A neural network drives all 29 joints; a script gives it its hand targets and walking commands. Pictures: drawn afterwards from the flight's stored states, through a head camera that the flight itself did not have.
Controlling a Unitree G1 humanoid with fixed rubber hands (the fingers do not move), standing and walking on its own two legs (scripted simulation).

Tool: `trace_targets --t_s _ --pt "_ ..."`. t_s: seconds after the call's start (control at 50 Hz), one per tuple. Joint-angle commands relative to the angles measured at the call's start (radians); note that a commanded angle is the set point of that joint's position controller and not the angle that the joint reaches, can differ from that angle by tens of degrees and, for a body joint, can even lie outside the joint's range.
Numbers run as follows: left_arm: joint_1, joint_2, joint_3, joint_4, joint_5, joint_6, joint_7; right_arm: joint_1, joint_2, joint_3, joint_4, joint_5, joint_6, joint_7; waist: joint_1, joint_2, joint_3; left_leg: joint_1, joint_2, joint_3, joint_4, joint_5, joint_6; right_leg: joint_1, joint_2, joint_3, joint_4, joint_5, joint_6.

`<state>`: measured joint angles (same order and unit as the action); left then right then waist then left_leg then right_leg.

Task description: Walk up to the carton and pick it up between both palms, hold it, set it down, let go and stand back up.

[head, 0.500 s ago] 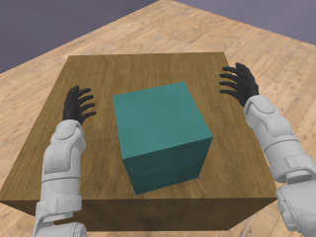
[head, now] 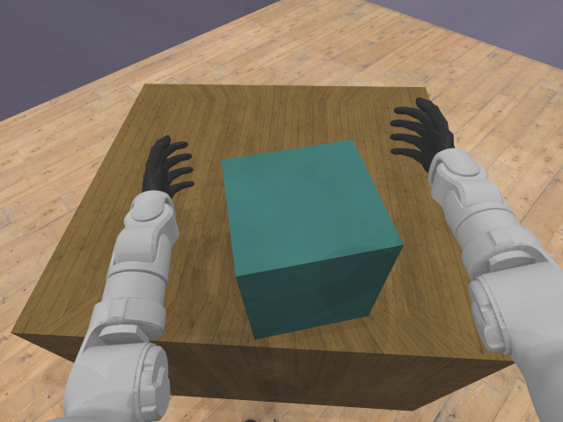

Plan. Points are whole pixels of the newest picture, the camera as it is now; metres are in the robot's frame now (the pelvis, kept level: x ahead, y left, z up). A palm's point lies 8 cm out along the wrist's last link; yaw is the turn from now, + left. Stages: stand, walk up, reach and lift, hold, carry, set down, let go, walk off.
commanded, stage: reach and lift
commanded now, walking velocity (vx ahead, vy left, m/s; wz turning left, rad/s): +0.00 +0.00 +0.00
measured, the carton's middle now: (301, 244) +0.39 +0.04 -0.02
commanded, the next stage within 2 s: none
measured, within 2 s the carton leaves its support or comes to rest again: neither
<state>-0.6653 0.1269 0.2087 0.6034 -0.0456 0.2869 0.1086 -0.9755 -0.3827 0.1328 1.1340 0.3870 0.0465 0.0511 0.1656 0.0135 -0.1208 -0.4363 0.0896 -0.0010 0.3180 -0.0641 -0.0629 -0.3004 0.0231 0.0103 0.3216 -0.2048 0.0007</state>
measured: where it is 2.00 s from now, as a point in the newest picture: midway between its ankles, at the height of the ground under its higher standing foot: outside the picture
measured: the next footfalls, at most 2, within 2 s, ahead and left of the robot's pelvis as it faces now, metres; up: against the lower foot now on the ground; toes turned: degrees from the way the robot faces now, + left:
none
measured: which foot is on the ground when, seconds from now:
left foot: down 0.00-1.00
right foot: down 0.00-1.00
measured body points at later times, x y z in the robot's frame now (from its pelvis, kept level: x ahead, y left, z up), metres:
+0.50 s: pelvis +0.00 +0.01 -0.02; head +0.06 -0.01 +0.43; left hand +0.38 +0.23 +0.01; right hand +0.47 -0.12 +0.04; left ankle +0.04 +0.16 -0.74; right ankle -0.04 -0.12 -0.74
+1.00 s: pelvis -0.01 +0.00 -0.02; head +0.06 -0.01 +0.43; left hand +0.38 +0.21 +0.02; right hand +0.47 -0.09 +0.04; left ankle +0.04 +0.16 -0.74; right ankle -0.04 -0.12 -0.74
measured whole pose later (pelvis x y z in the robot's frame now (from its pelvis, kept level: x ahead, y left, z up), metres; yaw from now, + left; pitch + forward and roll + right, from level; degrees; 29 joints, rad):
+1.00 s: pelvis -0.01 +0.00 -0.02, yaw -1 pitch +21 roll -2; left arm -0.69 -0.01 0.28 1.08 0.04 -0.30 0.16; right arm -0.97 -0.19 0.03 1.41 0.18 -0.32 0.01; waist 0.18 0.02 -0.25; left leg -0.74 0.10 0.00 0.50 -0.12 -0.06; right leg -0.61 0.04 0.02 0.51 -0.26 0.01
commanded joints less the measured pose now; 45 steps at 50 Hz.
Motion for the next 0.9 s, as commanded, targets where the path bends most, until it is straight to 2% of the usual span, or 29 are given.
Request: trace_targets --t_s 0.0,0.02,0.04,0.06,0.08,0.1,0.12,0.14,0.16,0.24,0.26,0.28,0.3,0.36,0.4,0.46,0.48,0.52,0.56,0.58,0.62,0.66,0.72,0.74,0.76,0.78,0.8,0.84,0.88 --pt "-0.229 0.047 0.008 -0.057 0.022 -0.151 -0.011 -0.313 -0.122 -0.022 -0.08 -0.015 -0.119 0.016 0.001 -0.03 -0.42 0.413 -0.089 0.083 0.107 0.391 0.004 0.027 0.071 -0.055 -0.015 0.286 0.029" --pt "-0.268 0.06 0.008 -0.106 0.032 -0.192 0.004 -0.323 -0.139 -0.048 -0.074 -0.029 -0.15 0.02 -0.001 -0.011 -0.46 0.425 -0.085 0.092 0.115 0.397 -0.002 0.01 0.076 -0.061 -0.013 0.273 0.026" --pt "-0.249 0.037 -0.004 -0.066 0.02 -0.236 0.005 -0.323 -0.118 -0.042 -0.079 -0.035 -0.176 0.024 0.002 -0.052 -0.433 0.406 -0.08 0.09 0.124 0.386 -0.001 -0.002 0.076 -0.055 -0.006 0.267 0.028" --pt "-0.262 0.046 -0.011 -0.053 0.011 -0.271 0.007 -0.324 -0.113 -0.043 -0.086 -0.038 -0.196 0.022 0.008 -0.048 -0.455 0.373 -0.083 0.093 0.126 0.376 0.0 -0.003 0.073 -0.046 -0.005 0.257 0.03" --pt "-0.263 0.04 -0.024 0.007 0.018 -0.307 0.003 -0.303 -0.105 -0.054 -0.045 -0.051 -0.218 0.021 -0.015 -0.036 -0.436 0.363 -0.082 0.093 0.135 0.375 -0.002 -0.02 0.068 -0.041 0.002 0.279 0.033" --pt "-0.268 0.042 -0.012 0.015 0.006 -0.338 0.004 -0.332 -0.083 -0.04 -0.086 -0.057 -0.236 0.018 0.005 -0.063 -0.469 0.322 -0.082 0.098 0.142 0.35 0.003 -0.019 0.06 -0.036 0.01 0.277 0.036" --pt "-0.289 0.048 -0.019 0.066 0.01 -0.368 0.008 -0.323 -0.068 -0.029 -0.056 -0.053 -0.246 0.02 0.007 -0.053 -0.463 0.297 -0.082 0.101 0.145 0.33 0.005 -0.022 0.057 -0.028 0.021 0.262 0.038" --pt "-0.344 0.056 -0.013 0.085 -0.014 -0.4 0.016 -0.369 -0.056 -0.023 -0.066 -0.049 -0.255 0.018 0.028 -0.066 -0.49 0.245 -0.078 0.104 0.153 0.301 0.008 -0.027 0.053 -0.028 0.039 0.215 0.035" --pt "-0.342 0.053 -0.037 0.125 -0.019 -0.423 0.022 -0.353 -0.06 -0.03 -0.035 -0.054 -0.263 0.02 0.01 -0.066 -0.487 0.236 -0.075 0.103 0.148 0.266 0.009 -0.07 0.053 -0.034 0.029 0.173 0.032" --pt "-0.359 0.042 -0.051 0.238 -0.035 -0.509 0.047 -0.346 -0.033 -0.001 0.062 -0.049 -0.292 0.018 0.037 -0.042 -0.551 0.201 -0.063 0.098 0.194 0.246 0.005 -0.148 0.052 -0.031 0.062 0.095 0.018" --pt "-0.37 0.058 -0.045 0.301 -0.04 -0.517 0.048 -0.367 -0.045 0.01 0.07 -0.046 -0.299 0.018 0.03 -0.07 -0.548 0.18 -0.061 0.101 0.204 0.236 0.008 -0.167 0.058 -0.034 0.069 0.087 0.023" --pt "-0.331 0.041 -0.037 0.353 -0.048 -0.534 0.045 -0.365 -0.022 0.028 0.086 -0.046 -0.31 0.016 0.047 -0.092 -0.569 0.166 -0.06 0.1 0.22 0.272 0.008 -0.16 0.058 -0.033 0.082 0.108 0.023" --pt "-0.327 0.042 -0.034 0.354 -0.026 -0.551 0.046 -0.341 -0.039 -0.003 0.091 -0.068 -0.331 0.006 0.016 -0.067 -0.601 0.198 -0.059 0.099 0.224 0.3 -0.001 -0.17 0.063 -0.044 0.083 0.144 0.022" --pt "-0.349 0.046 -0.029 0.38 -0.014 -0.573 0.043 -0.374 -0.065 -0.018 0.168 -0.072 -0.361 -0.004 0.012 -0.057 -0.621 0.2 -0.056 0.096 0.25 0.314 -0.009 -0.218 0.069 -0.054 0.107 0.137 0.027" --pt "-0.302 0.006 -0.034 0.391 -0.001 -0.581 0.035 -0.35 -0.056 -0.005 0.185 -0.075 -0.388 -0.013 0.001 -0.053 -0.601 0.223 -0.055 0.09 0.27 0.383 -0.014 -0.214 0.075 -0.052 0.117 0.217 0.03" --pt "-0.306 0.006 -0.033 0.37 -0.008 -0.602 0.031 -0.373 -0.049 -0.006 0.175 -0.065 -0.424 -0.022 0.008 -0.065 -0.643 0.223 -0.056 0.092 0.289 0.445 -0.017 -0.211 0.075 -0.055 0.126 0.278 0.038" --pt "-0.316 0.008 -0.047 0.384 -0.012 -0.605 0.031 -0.371 -0.058 -0.014 0.19 -0.064 -0.425 -0.019 -0.008 -0.054 -0.647 0.228 -0.054 0.082 0.292 0.447 -0.022 -0.227 0.078 -0.059 0.123 0.254 0.03" --pt "-0.298 0.004 -0.032 0.342 0.008 -0.602 0.034 -0.366 -0.051 -0.007 0.197 -0.066 -0.423 -0.018 0.01 -0.048 -0.621 0.242 -0.052 0.087 0.277 0.45 -0.019 -0.217 0.079 -0.063 0.115 0.246 0.031" --pt "-0.313 -0.008 -0.037 0.313 0.005 -0.613 0.036 -0.37 -0.036 -0.009 0.213 -0.059 -0.429 -0.016 0.007 -0.023 -0.643 0.236 -0.052 0.083 0.289 0.451 -0.025 -0.246 0.079 -0.064 0.118 0.229 0.029" --pt "-0.284 -0.009 -0.039 0.307 -0.01 -0.617 0.031 -0.362 -0.031 0.011 0.171 -0.052 -0.426 -0.018 0.005 -0.058 -0.643 0.233 -0.053 0.084 0.294 0.468 -0.021 -0.215 0.077 -0.057 0.119 0.257 0.033" --pt "-0.305 0.003 -0.019 0.294 0.006 -0.621 0.043 -0.373 -0.042 0.001 0.186 -0.051 -0.42 -0.012 0.017 -0.039 -0.651 0.207 -0.053 0.09 0.286 0.438 -0.017 -0.226 0.074 -0.049 0.12 0.241 0.032" --pt "-0.286 -0.007 -0.023 0.319 -0.001 -0.624 0.034 -0.364 -0.011 0.011 0.184 -0.06 -0.417 -0.017 0.015 -0.084 -0.636 0.171 -0.056 0.088 0.284 0.416 -0.009 -0.207 0.071 -0.04 0.126 0.257 0.041" --pt "-0.299 -0.042 -0.03 0.314 0.003 -0.627 0.026 -0.364 0.028 0.013 0.178 -0.067 -0.408 -0.016 0.009 -0.076 -0.601 0.152 -0.06 0.087 0.272 0.397 -0.005 -0.189 0.057 -0.037 0.12 0.25 0.043" --pt "-0.292 -0.053 -0.017 0.331 0.014 -0.629 0.028 -0.361 0.054 0.008 0.165 -0.078 -0.406 -0.021 0.004 -0.109 -0.608 0.154 -0.059 0.091 0.272 0.371 0.006 -0.19 0.056 -0.032 0.121 0.257 0.049" --pt "-0.295 -0.046 -0.012 0.319 0.021 -0.63 0.028 -0.364 0.04 -0.01 0.157 -0.086 -0.403 -0.02 0.01 -0.086 -0.602 0.147 -0.061 0.089 0.26 0.355 0.003 -0.198 0.054 -0.033 0.122 0.234 0.049" --pt "-0.308 -0.054 -0.007 0.326 0.024 -0.627 0.028 -0.374 0.064 -0.003 0.152 -0.091 -0.403 -0.02 0.017 -0.097 -0.571 0.133 -0.064 0.095 0.266 0.348 0.006 -0.194 0.053 -0.033 0.121 0.214 0.05" --pt "-0.306 -0.067 -0.008 0.319 0.041 -0.627 0.028 -0.364 0.062 -0.026 0.171 -0.118 -0.402 -0.024 0.0 -0.088 -0.574 0.139 -0.064 0.087 0.258 0.332 0.004 -0.197 0.054 -0.035 0.113 0.199 0.048" --pt "-0.319 -0.087 0.008 0.318 0.029 -0.635 0.028 -0.399 0.111 -0.032 0.108 -0.132 -0.399 -0.028 0.02 -0.12 -0.596 0.121 -0.057 0.088 0.262 0.293 0.014 -0.214 0.052 -0.037 0.122 0.163 0.049" --pt "-0.352 -0.096 0.021 0.328 0.056 -0.634 0.033 -0.398 0.141 -0.074 0.085 -0.165 -0.402 -0.038 0.005 -0.096 -0.615 0.135 -0.064 0.091 0.249 0.274 0.012 -0.215 0.051 -0.036 0.113 0.155 0.044"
